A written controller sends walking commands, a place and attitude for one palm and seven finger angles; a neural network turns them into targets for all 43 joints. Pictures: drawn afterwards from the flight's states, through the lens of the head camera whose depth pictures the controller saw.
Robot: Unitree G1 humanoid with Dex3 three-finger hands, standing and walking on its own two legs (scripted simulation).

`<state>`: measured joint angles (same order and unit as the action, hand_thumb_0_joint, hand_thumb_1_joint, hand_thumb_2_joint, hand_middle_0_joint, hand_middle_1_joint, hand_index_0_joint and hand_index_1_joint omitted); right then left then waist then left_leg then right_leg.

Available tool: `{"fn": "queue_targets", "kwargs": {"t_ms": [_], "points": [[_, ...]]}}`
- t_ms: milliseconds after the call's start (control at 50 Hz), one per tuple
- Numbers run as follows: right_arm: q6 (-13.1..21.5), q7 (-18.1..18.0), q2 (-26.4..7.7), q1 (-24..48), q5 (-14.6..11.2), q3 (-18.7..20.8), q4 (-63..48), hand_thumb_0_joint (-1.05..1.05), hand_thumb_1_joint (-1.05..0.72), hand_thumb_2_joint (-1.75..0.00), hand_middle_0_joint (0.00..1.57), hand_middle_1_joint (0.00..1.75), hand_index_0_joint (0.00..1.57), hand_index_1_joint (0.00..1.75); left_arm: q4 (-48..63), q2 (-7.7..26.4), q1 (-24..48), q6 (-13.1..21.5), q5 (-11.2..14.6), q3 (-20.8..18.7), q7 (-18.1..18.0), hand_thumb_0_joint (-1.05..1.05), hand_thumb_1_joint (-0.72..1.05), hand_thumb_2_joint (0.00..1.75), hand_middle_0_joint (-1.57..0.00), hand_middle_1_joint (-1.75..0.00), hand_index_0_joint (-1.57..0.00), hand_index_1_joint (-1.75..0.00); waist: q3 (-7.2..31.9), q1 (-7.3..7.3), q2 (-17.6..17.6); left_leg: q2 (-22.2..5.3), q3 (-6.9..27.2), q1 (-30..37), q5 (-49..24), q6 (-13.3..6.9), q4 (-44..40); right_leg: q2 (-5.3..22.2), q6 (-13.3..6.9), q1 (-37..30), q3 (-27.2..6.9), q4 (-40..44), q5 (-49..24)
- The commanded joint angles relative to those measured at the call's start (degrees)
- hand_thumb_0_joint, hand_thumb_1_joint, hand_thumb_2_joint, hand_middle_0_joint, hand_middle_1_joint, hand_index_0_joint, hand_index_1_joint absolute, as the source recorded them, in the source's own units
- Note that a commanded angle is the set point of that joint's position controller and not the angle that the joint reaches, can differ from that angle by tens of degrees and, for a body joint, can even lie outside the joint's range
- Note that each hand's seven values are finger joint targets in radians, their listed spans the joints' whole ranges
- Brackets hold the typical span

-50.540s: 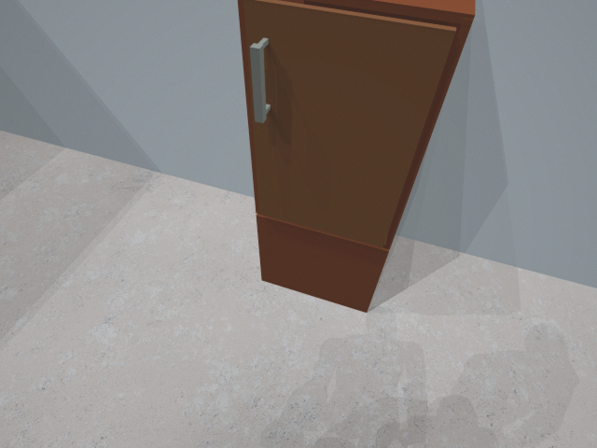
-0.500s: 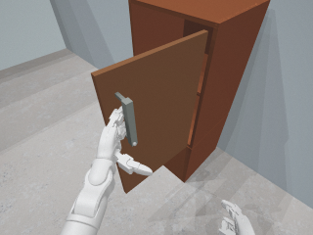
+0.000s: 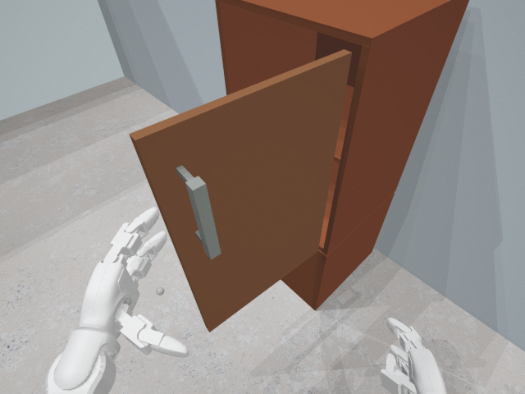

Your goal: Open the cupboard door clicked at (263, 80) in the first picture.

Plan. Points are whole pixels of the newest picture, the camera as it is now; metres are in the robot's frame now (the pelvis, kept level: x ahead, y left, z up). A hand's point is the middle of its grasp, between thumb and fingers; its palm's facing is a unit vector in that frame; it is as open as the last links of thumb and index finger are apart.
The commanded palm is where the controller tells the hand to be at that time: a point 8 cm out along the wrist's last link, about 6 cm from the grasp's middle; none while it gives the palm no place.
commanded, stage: slide the hand sideways off the handle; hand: left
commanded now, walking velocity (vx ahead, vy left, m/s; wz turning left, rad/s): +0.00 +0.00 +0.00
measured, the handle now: (198, 214) +0.34 +0.14 +0.11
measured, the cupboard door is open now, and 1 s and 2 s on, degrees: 85 85 85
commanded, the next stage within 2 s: draw the hand back to the body in 0.18 s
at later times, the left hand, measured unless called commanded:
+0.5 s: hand (130, 298) +0.20 +0.19 +0.11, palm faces -0.01 -1.00 -0.06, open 16.3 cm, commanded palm +0.17 +0.25 +0.12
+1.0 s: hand (71, 296) +0.19 +0.25 +0.13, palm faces +0.31 -0.91 -0.29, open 14.7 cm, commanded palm +0.15 +0.29 +0.15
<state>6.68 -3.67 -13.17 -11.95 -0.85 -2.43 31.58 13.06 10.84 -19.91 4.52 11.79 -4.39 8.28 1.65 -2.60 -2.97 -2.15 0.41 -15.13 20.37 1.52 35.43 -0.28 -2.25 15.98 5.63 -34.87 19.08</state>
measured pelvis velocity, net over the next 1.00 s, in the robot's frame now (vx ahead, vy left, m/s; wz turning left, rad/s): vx -0.01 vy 0.03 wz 0.00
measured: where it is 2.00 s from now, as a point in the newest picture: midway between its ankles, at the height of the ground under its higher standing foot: outside the picture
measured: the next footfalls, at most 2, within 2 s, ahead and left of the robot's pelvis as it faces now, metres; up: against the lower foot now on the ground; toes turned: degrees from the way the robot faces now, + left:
none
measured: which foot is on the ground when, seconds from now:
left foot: down 0.00-1.00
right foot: down 0.00-1.00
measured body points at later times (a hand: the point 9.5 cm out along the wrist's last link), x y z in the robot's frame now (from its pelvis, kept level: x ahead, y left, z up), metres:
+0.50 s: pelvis -0.01 +0.02 +0.00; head -0.01 +0.01 +0.45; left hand +0.20 +0.24 +0.12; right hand +0.18 -0.19 -0.07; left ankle -0.02 +0.14 -0.73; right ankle +0.00 -0.09 -0.73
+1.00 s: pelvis -0.01 +0.03 +0.01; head -0.02 +0.02 +0.46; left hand +0.17 +0.30 +0.15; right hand +0.18 -0.17 -0.06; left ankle -0.02 +0.14 -0.73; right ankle +0.00 -0.09 -0.73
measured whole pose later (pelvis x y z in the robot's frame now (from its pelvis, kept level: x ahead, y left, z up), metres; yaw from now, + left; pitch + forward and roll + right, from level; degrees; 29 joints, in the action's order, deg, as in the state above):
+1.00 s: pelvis -0.01 +0.03 +0.01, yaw +0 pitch -4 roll -1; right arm 11.1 -4.9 -12.1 -12.0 0.6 -4.0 34.5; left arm 23.2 16.1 -25.9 2.2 3.7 -10.1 -4.5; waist -1.2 -3.9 -2.3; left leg -0.4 -0.7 -9.1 17.2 -0.8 29.8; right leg 1.1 0.1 9.1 4.5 -27.1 14.4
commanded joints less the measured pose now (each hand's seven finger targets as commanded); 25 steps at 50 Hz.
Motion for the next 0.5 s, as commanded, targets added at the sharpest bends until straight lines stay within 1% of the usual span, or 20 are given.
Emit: {"fn": "queue_targets", "kwargs": {"t_ms": [0,40,60,80,100,120,140,160,200,220,240,260,300,320,340,360,400,420,460,480], "points": [[4.94,-0.76,-5.35,4.41,-0.32,2.11,-8.95,0.00,-0.90,-0.90,0.20,0.30,0.20,0.30,12.03,7.24,5.24,4.70,2.22,-6.28,2.86,0.00,-0.50,0.30,-0.15,-0.30,-0.15,-0.30,8.05,0.67,4.75,3.08,-0.69,-1.57,-14.73,-2.65,-2.06,1.24,2.60,-5.12,-5.11,4.54,-22.18],[5.25,-0.92,-5.51,4.37,-0.35,2.18,-8.85,0.00,-0.90,-0.90,0.20,0.30,0.20,0.30,10.78,8.65,2.84,4.50,2.73,-8.28,3.45,0.00,-0.50,0.30,-0.15,-0.30,-0.15,-0.30,7.36,0.25,5.58,3.09,-0.55,-2.70,-14.34,-2.60,-1.59,1.45,2.70,-5.22,-5.63,4.55,-21.57],[5.48,-0.94,-5.53,4.79,-0.40,2.18,-9.12,0.00,-0.90,-0.90,0.20,0.30,0.20,0.30,11.67,8.29,3.28,4.57,2.92,-8.19,3.86,0.00,-0.50,0.30,-0.15,-0.30,-0.15,-0.30,7.57,0.30,4.63,3.14,-0.66,-2.71,-14.31,-2.62,-1.53,1.52,2.69,-4.85,-5.59,4.36,-21.28],[5.76,-0.96,-5.43,4.53,-0.42,2.07,-9.13,0.00,-0.90,-0.90,0.20,0.30,0.20,0.30,11.28,8.34,2.65,4.60,3.52,-8.94,4.15,0.00,-0.50,0.30,-0.15,-0.30,-0.15,-0.30,7.18,0.09,4.65,3.13,-0.45,-2.99,-14.28,-2.55,-1.68,1.54,2.64,-4.89,-5.48,4.23,-21.43],[6.01,-0.96,-5.56,4.54,-0.48,2.19,-9.25,0.00,-0.90,-0.90,0.20,0.30,0.20,0.30,11.82,9.00,1.89,4.86,3.93,-9.91,4.46,0.00,-0.50,0.30,-0.15,-0.30,-0.15,-0.30,7.93,-0.11,5.17,3.09,-0.42,-3.12,-14.34,-2.51,-1.53,1.53,2.74,-5.23,-5.60,4.10,-21.54],[6.28,-0.95,-5.54,4.56,-0.53,2.28,-9.34,0.00,-0.90,-0.90,0.20,0.30,0.20,0.30,12.47,9.31,0.62,5.10,4.29,-10.78,4.78,0.00,-0.50,0.30,-0.15,-0.30,-0.15,-0.30,8.51,-0.49,3.66,3.16,-0.53,-2.75,-14.86,-2.48,-1.36,1.37,2.54,-5.20,-5.30,3.70,-22.06],[6.61,-0.92,-5.58,4.75,-0.57,2.16,-9.48,0.00,-0.90,-0.90,0.20,0.30,0.20,0.30,13.08,8.62,0.91,5.27,4.46,-9.53,4.96,0.00,-0.50,0.30,-0.15,-0.30,-0.15,-0.30,7.99,-0.23,3.51,3.15,-0.48,-2.80,-14.96,-2.55,-1.20,1.31,2.43,-4.81,-5.08,3.74,-21.65],[7.09,-0.92,-5.55,4.76,-0.66,2.01,-9.50,0.00,-0.90,-0.90,0.20,0.30,0.20,0.30,13.98,7.53,2.73,5.62,4.59,-7.97,5.19,0.00,-0.50,0.30,-0.15,-0.30,-0.15,-0.30,7.26,0.32,2.06,3.16,-0.41,-2.70,-14.60,-2.54,-1.42,1.16,2.24,-3.78,-4.59,3.68,-20.38],[8.23,-0.92,-5.67,4.24,-0.73,2.09,-9.23,0.00,-0.90,-0.90,0.20,0.30,0.20,0.30,15.02,6.41,4.27,6.41,4.90,-6.36,5.37,0.00,-0.50,0.30,-0.15,-0.30,-0.15,-0.30,6.99,0.92,1.74,3.12,0.01,-2.28,-14.04,-2.57,-1.23,0.82,2.16,-2.36,-4.00,3.50,-18.78],[8.68,-1.01,-5.89,3.98,-0.75,2.16,-9.02,0.00,-0.90,-0.90,0.20,0.30,0.20,0.30,14.99,7.02,4.21,6.69,4.74,-6.73,5.30,0.00,-0.50,0.30,-0.15,-0.30,-0.15,-0.30,6.50,0.94,1.51,2.97,0.15,-2.43,-13.72,-2.55,-1.24,0.63,1.98,-1.72,-3.62,3.39,-17.74],[9.05,-1.00,-6.10,3.97,-0.72,2.14,-8.74,0.00,-0.90,-0.90,0.20,0.30,0.20,0.30,14.91,6.44,4.84,6.84,4.53,-5.37,5.26,0.00,-0.50,0.30,-0.15,-0.30,-0.15,-0.30,5.79,1.56,2.20,3.01,0.23,-2.61,-12.91,-2.69,-0.83,0.61,2.06,-0.87,-3.87,3.77,-16.24],[9.40,-1.05,-6.11,3.78,-0.75,2.24,-8.66,0.00,-0.90,-0.90,0.20,0.30,0.20,0.30,14.75,6.61,5.59,6.99,4.25,-5.42,5.09,0.00,-0.50,0.30,-0.15,-0.30,-0.15,-0.30,6.26,1.52,3.10,2.90,0.55,-2.70,-12.40,-2.69,-1.05,0.62,2.04,-0.58,-3.55,3.58,-15.18],[9.71,-1.23,-6.29,3.64,-0.83,2.29,-8.46,0.00,-0.90,-0.90,0.20,0.30,0.20,0.30,14.49,8.47,5.05,6.59,3.71,-7.08,4.63,0.00,-0.50,0.30,-0.15,-0.30,-0.15,-0.30,6.10,1.01,2.19,2.94,0.69,-3.09,-10.62,-2.60,-1.45,0.57,1.79,-0.14,-3.44,3.76,-11.99],[9.85,-1.26,-6.12,3.87,-0.80,2.12,-8.58,0.00,-0.90,-0.90,0.20,0.30,0.20,0.30,14.91,8.09,6.01,6.36,3.46,-6.57,4.47,0.00,-0.50,0.30,-0.15,-0.30,-0.15,-0.30,6.19,0.96,2.03,2.99,0.78,-2.98,-10.25,-2.59,-1.89,0.68,1.76,-0.22,-3.18,3.76,-11.26],[9.90,-1.24,-6.22,3.97,-0.86,2.13,-8.25,0.00,-0.90,-0.90,0.20,0.30,0.20,0.30,14.64,9.45,5.16,5.96,3.07,-7.75,3.92,0.00,-0.50,0.30,-0.15,-0.30,-0.15,-0.30,6.29,0.56,0.75,2.89,0.69,-2.86,-10.09,-2.54,-2.01,0.63,1.54,-0.55,-3.33,3.87,-10.42],[9.98,-1.22,-5.90,4.24,-0.87,1.90,-8.77,0.00,-0.90,-0.90,0.20,0.30,0.20,0.30,15.55,8.93,5.11,5.46,3.04,-7.54,3.64,0.00,-0.50,0.30,-0.15,-0.30,-0.15,-0.30,7.02,0.25,0.80,2.88,0.92,-2.73,-9.79,-2.52,-2.62,0.75,1.51,-0.88,-2.83,3.74,-10.06],[9.93,-1.36,-5.74,4.53,-0.93,1.74,-8.83,0.00,-0.90,-0.90,0.20,0.30,0.20,0.30,15.56,9.29,4.68,4.29,3.27,-8.64,3.13,0.00,-0.50,0.30,-0.15,-0.30,-0.15,-0.30,7.41,-0.23,1.31,2.86,0.86,-2.45,-9.91,-2.43,-3.13,0.61,1.45,-1.64,-2.51,3.79,-10.22],[9.84,-1.41,-5.70,4.63,-1.05,1.67,-8.86,0.00,-0.90,-0.90,0.20,0.30,0.20,0.30,15.20,9.63,4.16,3.66,3.45,-9.48,2.93,0.00,-0.50,0.30,-0.15,-0.30,-0.15,-0.30,6.69,-0.43,1.43,2.73,0.89,-2.57,-10.00,-2.31,-3.45,0.48,1.40,-1.66,-2.20,3.88,-10.27],[9.91,-1.32,-5.58,5.23,-1.19,1.46,-9.13,0.00,-0.90,-0.90,0.20,0.30,0.20,0.30,15.69,9.01,3.59,2.50,4.10,-9.49,2.93,0.00,-0.50,0.30,-0.15,-0.30,-0.15,-0.30,6.60,-0.71,1.84,2.60,0.90,-2.45,-9.86,-2.27,-3.98,0.43,1.51,-2.10,-1.85,4.15,-10.12],[9.89,-1.38,-5.68,5.23,-1.21,1.42,-8.94,0.00,-0.90,-0.90,0.20,0.30,0.20,0.30,16.06,9.53,3.59,2.05,4.25,-10.13,2.97,0.00,-0.50,0.30,-0.15,-0.30,-0.15,-0.30,6.67,-0.75,1.34,2.58,1.00,-1.99,-10.44,-2.19,-4.22,0.26,1.35,-2.44,-1.75,4.13,-10.80]]}}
